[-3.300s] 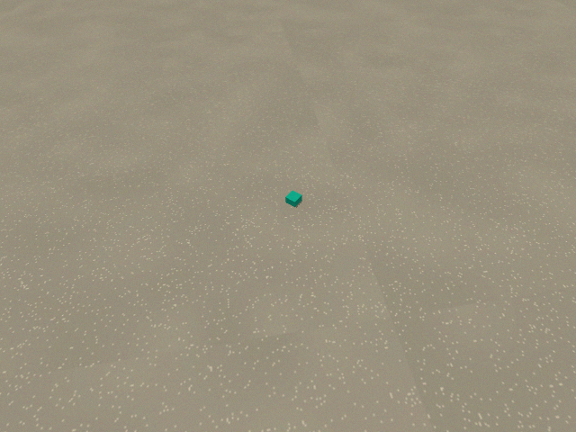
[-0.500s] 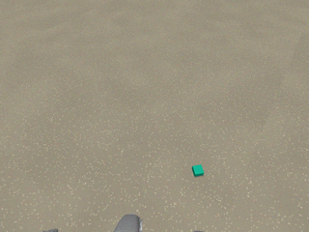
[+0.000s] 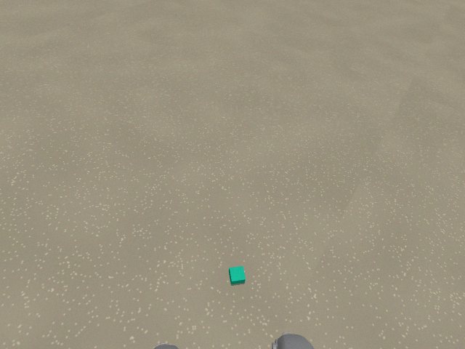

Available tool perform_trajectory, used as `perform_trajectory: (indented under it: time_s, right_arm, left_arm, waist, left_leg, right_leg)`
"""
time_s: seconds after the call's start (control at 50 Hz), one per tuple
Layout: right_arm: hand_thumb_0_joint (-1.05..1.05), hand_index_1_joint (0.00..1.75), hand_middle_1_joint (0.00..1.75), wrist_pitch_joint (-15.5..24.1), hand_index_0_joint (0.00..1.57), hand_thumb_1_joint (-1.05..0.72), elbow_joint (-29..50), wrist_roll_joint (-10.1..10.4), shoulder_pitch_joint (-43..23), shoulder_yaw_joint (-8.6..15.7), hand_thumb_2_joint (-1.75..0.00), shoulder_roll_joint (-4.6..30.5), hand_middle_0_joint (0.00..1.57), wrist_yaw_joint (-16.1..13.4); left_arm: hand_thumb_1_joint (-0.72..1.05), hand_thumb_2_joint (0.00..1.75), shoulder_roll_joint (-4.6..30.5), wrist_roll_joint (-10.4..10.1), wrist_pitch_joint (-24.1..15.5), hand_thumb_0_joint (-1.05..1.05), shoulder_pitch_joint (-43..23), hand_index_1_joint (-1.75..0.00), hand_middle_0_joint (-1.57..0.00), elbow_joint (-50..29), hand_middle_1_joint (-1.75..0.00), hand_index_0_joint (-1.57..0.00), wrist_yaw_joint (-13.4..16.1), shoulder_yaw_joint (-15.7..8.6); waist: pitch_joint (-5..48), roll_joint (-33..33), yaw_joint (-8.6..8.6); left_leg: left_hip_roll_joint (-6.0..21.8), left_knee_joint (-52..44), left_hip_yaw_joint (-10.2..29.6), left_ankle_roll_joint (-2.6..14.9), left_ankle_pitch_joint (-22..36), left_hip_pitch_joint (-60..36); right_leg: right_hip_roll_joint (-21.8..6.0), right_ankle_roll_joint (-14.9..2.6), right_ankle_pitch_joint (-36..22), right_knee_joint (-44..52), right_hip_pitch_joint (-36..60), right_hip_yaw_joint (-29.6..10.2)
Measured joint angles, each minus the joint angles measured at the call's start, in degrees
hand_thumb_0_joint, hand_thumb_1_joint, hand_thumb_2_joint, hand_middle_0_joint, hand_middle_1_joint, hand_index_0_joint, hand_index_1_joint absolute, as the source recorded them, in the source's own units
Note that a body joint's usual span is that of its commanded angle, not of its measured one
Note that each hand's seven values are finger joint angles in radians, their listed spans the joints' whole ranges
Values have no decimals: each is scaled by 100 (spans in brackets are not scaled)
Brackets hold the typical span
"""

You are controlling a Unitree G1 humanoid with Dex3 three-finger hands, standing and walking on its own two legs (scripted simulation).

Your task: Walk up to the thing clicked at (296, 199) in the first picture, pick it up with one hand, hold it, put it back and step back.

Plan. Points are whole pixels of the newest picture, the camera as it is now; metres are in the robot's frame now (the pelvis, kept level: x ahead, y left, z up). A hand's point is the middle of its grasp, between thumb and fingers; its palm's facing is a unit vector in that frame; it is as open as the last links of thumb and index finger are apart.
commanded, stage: walk up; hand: left
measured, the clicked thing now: (236, 275) +0.53 -0.06 -0.72
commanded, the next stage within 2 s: none
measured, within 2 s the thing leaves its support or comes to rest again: neither
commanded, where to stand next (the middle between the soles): +0.16 -0.34 m, yaw +4 degrees
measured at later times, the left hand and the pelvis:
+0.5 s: hand out of the picture +0.11 +0.06 -0.16, palm faces -0.03 -0.95 -0.32, open 7.4 cm; pelvis +0.05 -0.21 +0.00, yaw +2 degrees
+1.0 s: hand out of the picture +0.11 -0.11 -0.14, palm faces +0.03 -0.91 -0.42, open 7.4 cm; pelvis +0.09 -0.39 +0.00, yaw +3 degrees
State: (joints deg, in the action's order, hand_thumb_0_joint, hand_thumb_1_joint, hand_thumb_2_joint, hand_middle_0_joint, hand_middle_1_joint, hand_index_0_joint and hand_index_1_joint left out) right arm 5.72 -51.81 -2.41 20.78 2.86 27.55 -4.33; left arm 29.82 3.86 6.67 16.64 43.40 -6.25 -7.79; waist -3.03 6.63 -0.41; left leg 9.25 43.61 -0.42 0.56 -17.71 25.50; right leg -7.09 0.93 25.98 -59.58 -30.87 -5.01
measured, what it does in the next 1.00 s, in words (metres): steps to the right: right foot, then left foot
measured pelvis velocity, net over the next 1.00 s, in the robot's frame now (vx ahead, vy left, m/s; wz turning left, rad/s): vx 0.09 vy -0.39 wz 0.05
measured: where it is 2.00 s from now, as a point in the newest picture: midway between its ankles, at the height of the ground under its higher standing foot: outside the picture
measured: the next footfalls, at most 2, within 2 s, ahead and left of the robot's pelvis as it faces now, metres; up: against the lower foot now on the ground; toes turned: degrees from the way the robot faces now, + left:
right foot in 0.08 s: +0.09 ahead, -0.24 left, +0.00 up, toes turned -2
left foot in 0.36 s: +0.14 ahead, -0.09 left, +0.00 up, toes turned +8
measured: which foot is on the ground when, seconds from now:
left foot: down 0.00-0.08, up 0.10-0.34, down 0.36-0.72, up 0.74-1.00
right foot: up 0.00-0.06, down 0.08-0.36, up 0.38-0.70, down 0.72-1.00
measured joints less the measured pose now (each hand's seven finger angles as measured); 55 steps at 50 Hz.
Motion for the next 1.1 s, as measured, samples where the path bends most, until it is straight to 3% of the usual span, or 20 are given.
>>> perform_trajectory:
  time_s: [0.06,0.1,0.14,0.18,0.22,0.3,0.36,0.38,0.44,0.54,0.6,0.66,0.7,0.74,0.8,0.88,0.94,1.1]
  right_arm:
    - [0,31,30,-96,21,-89,-87,-32,21,65,-90,185,22,-6]
    - [0,31,30,-244,21,-89,-238,-44,-29,123,-90,341,22,-52]
    - [0,31,30,-436,21,-90,-442,45,-115,209,-90,357,21,-167]
    - [1,31,30,-450,21,-90,-579,150,-224,211,-90,333,21,-193]
    - [1,30,30,-339,21,-90,-605,214,-292,133,-90,236,21,-170]
    - [1,30,30,-121,21,-90,-472,218,-272,-30,-90,-111,21,-87]
    - [0,31,30,61,21,-90,-275,180,-127,-110,-90,-323,21,-81]
    - [0,31,30,89,21,-90,-214,121,-111,-114,-90,-399,21,-111]
    - [0,31,30,34,21,-90,-113,168,-149,-161,-90,-497,21,-141]
    - [0,31,30,15,21,-89,4,138,-81,-84,-90,-407,22,-145]
    - [0,31,30,11,21,-89,70,71,-26,-3,-90,-249,22,-119]
    - [0,31,30,-56,21,-89,78,-10,-52,69,-90,-43,22,-47]
    - [0,31,30,-167,21,-89,45,-46,-104,107,-90,108,22,14]
    - [0,31,30,-324,21,-89,-37,-65,-189,149,-90,267,21,27]
    - [1,31,30,-522,21,-90,-272,48,-457,217,-90,307,21,-14]
    - [1,30,30,-405,20,-90,-341,158,-653,91,-90,178,20,158]
    - [1,30,30,-491,20,-90,-252,113,-756,32,-90,-38,21,313]
    - [0,30,30,-700,21,-90,200,74,-1301,53,-90,-366,21,520]
  left_arm:
    - [91,90,116,-30,-47,0,11,-30,-21,9,-30,-20,-7,-82]
    - [91,90,81,12,-187,0,38,-30,-21,-6,-30,-20,36,-118]
    - [91,90,-97,33,-240,0,30,-30,-21,13,-30,-20,111,-32]
    - [91,90,-352,8,-240,0,58,-30,-21,73,-30,-20,154,91]
    - [91,90,-508,-4,-240,0,131,-30,-21,114,-30,-20,166,187]
    - [90,90,-586,19,-211,0,206,-30,-21,97,-30,-20,194,278]
    - [90,90,-521,-6,-144,1,198,-30,-21,-2,-30,-20,216,344]
    - [90,90,-503,-22,-122,1,125,-30,-21,1,-30,-20,240,343]
    - [90,90,-494,-8,-45,1,-26,-30,-21,14,-30,-20,298,377]
    - [91,90,-350,-36,-77,1,-306,-30,-21,-81,-30,-20,229,275]
    - [91,90,-193,-55,-71,1,-465,-30,-21,-156,-30,-20,171,177]
    - [91,90,-56,-140,-91,0,-542,-30,-21,-111,-30,-20,150,109]
    - [91,90,2,-198,-168,0,-496,-30,-21,-22,-30,-20,163,84]
    - [91,90,-33,-179,-301,0,-404,-30,-21,59,-30,-20,250,54]
    - [91,90,-357,-178,-389,0,-339,-30,-21,328,-30,-20,395,228]
    - [91,90,-742,-221,-574,0,-220,-30,-21,701,-30,-20,473,480]
    - [90,90,-817,-253,-776,0,-115,-30,-21,809,-30,-21,563,572]
    - [90,90,-645,-333,-1010,0,38,-30,-22,687,-30,-21,898,575]
  waist:
    - [87,-84,-51]
    - [90,-275,24]
    - [84,-412,112]
    - [56,-572,207]
    - [33,-612,293]
    - [-56,-487,423]
    - [-104,-356,410]
    - [-186,-242,355]
    - [-336,-62,222]
    - [-437,54,97]
    - [-458,45,41]
    - [-392,-14,-40]
    - [-278,-116,-108]
    - [-192,-298,-60]
    - [-200,-561,14]
    - [-197,-769,117]
    - [-246,-807,195]
    - [-567,-805,308]
  left_leg:
    - [282,192,253,-79,-142,131]
    - [386,844,614,68,-944,396]
    - [-20,1857,856,116,-1347,761]
    - [-379,2361,669,136,-1196,929]
    - [-601,2286,201,146,-1091,919]
    - [-897,1176,-574,221,-902,492]
    - [-1049,-216,-675,359,83,-106]
    - [-1088,-157,-652,403,114,-94]
    - [-966,-8,-594,314,-6,-127]
    - [-578,6,-396,58,-13,-184]
    - [-298,181,-219,-44,-95,-74]
    - [-9,372,-32,-70,-232,69]
    - [176,607,171,-29,-425,219]
    - [245,1284,532,145,-1095,509]
    - [-312,2392,810,107,-1216,841]
    - [-623,2169,130,105,-979,792]
    - [-742,1781,-83,163,-983,626]
    - [-733,1398,112,88,-954,413]
  right_leg:
    - [-4,-59,-22,775,365,237]
    - [208,162,-185,847,438,408]
    - [293,179,-59,648,417,580]
    - [398,65,-137,910,618,722]
    - [484,-99,-249,1232,825,800]
    - [648,-344,-350,1653,1133,959]
    - [785,-464,-174,1398,1059,1074]
    - [821,-430,-85,1050,931,916]
    - [1004,-259,248,-318,380,350]
    - [673,-142,-52,-1157,-232,-235]
    - [355,-72,-160,-989,-331,-350]
    - [104,-43,-26,-248,-117,-204]
    - [111,-35,-80,518,301,-2]
    - [338,227,109,580,405,125]
    - [506,227,200,361,422,287]
    - [566,49,20,848,740,386]
    - [582,-20,-39,1080,887,444]
    - [431,-15,-58,1200,884,490]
